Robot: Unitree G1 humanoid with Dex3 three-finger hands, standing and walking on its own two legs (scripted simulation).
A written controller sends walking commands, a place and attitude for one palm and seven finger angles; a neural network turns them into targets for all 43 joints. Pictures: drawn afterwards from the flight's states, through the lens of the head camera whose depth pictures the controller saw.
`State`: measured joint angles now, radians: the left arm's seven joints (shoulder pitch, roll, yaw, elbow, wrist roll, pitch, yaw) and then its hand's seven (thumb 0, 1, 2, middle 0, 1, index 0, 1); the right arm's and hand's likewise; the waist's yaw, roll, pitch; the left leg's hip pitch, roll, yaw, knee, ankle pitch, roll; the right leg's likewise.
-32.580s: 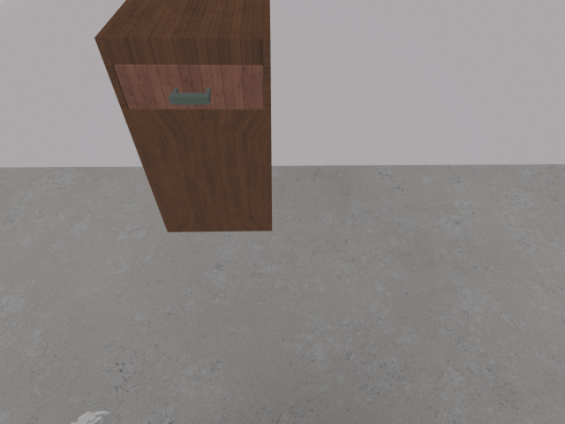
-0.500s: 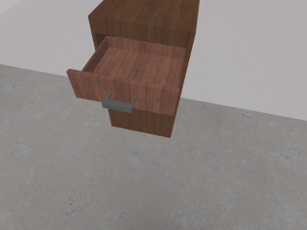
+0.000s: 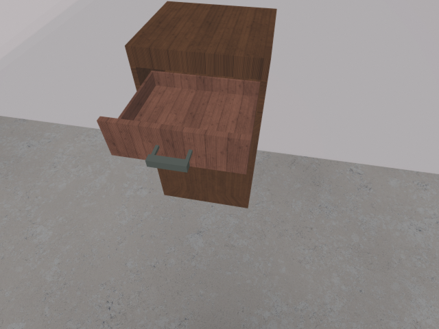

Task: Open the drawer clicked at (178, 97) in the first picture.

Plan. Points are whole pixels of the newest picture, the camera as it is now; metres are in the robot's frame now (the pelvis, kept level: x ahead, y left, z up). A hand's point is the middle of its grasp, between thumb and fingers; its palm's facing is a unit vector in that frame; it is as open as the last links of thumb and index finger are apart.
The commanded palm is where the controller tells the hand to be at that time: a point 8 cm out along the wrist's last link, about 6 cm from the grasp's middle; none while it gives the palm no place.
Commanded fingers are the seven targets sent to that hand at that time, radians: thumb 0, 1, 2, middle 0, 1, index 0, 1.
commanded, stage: let the arm hang, fingers relaxed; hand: left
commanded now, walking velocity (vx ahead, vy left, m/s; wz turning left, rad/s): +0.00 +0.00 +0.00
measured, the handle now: (170, 157) +0.56 +0.17 -0.07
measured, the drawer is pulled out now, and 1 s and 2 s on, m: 0.29 0.29 0.29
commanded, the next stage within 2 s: look to check the result in 0.24 s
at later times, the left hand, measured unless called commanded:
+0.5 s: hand out of the picture -0.01 +0.16 -0.18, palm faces +0.04 -0.99 -0.17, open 7.4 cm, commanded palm none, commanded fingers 0.00 0.90 0.90 -0.20 -0.30 -0.20 -0.30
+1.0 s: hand out of the picture +0.01 +0.16 -0.17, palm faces +0.05 -0.98 -0.19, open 7.4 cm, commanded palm none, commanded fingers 0.00 0.90 0.90 -0.20 -0.30 -0.20 -0.30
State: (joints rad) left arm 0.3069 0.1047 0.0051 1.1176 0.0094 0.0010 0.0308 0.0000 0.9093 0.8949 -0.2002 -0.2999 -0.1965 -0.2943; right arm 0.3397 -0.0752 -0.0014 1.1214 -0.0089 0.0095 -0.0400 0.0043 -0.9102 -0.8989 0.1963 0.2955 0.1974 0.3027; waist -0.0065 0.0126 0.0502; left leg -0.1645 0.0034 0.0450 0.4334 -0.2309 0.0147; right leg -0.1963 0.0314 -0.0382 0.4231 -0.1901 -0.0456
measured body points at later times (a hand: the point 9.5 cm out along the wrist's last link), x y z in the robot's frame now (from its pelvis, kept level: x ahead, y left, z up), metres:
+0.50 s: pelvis +0.01 +0.00 +0.00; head +0.03 +0.00 +0.45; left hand -0.01 +0.21 -0.16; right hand -0.03 -0.20 -0.16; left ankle +0.00 +0.11 -0.74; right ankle +0.03 -0.09 -0.74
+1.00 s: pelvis +0.02 -0.01 +0.00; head +0.04 -0.01 +0.45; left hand +0.01 +0.21 -0.16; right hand +0.00 -0.21 -0.16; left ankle +0.00 +0.11 -0.74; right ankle +0.03 -0.09 -0.74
